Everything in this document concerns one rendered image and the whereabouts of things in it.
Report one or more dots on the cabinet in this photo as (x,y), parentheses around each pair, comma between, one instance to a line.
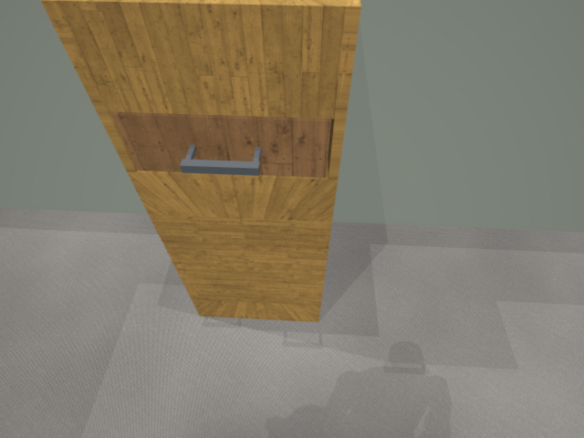
(244,246)

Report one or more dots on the handle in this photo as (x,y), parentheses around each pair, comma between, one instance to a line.
(189,165)

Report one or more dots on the drawer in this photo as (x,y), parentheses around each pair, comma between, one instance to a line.
(289,146)

